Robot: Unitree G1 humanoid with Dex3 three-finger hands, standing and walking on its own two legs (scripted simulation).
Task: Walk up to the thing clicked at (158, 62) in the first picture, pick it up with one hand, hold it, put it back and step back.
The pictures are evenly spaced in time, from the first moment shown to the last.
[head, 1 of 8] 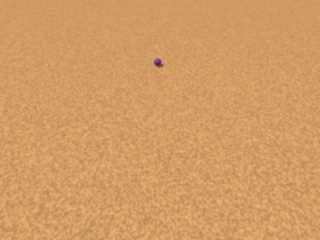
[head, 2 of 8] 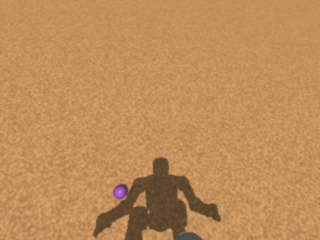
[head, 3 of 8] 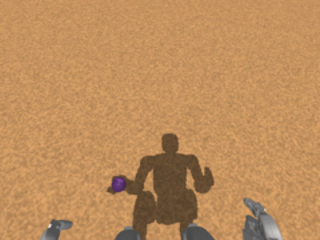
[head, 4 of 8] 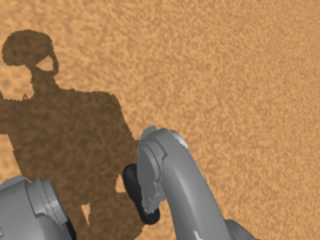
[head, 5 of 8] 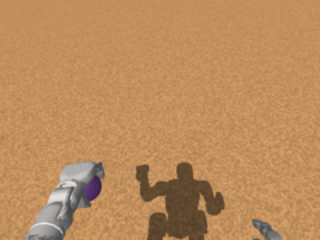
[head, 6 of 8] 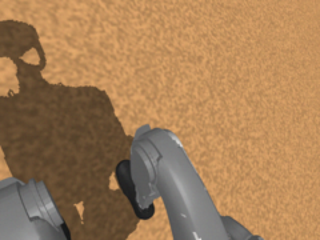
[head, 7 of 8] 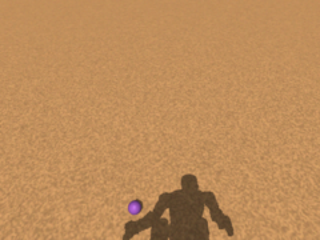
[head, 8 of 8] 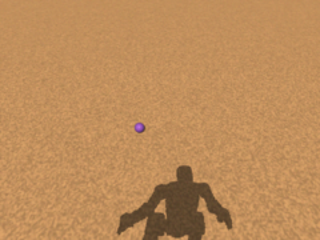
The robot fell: no
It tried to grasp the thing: yes
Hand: left
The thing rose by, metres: 0.67
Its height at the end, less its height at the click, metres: +0.00
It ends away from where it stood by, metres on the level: 0.01
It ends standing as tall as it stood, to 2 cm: yes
